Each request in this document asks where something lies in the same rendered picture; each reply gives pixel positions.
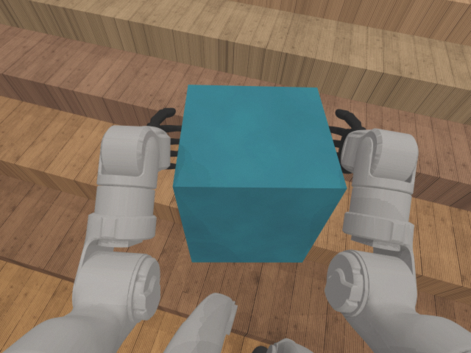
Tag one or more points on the robot left thigh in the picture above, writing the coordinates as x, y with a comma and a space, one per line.
204, 329

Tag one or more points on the left robot forearm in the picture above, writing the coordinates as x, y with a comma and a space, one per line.
129, 161

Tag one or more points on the right robot hand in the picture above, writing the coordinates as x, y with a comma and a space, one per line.
353, 122

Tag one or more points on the right robot forearm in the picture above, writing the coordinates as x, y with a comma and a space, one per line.
384, 166

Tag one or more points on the robot right upper arm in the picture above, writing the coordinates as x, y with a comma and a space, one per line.
377, 295

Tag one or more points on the carton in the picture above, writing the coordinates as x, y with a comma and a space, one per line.
257, 174

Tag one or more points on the robot left upper arm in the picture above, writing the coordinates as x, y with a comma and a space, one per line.
114, 291

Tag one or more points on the left robot hand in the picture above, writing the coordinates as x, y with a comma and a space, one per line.
157, 119

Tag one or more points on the right robot shin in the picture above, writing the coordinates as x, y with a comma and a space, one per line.
285, 339

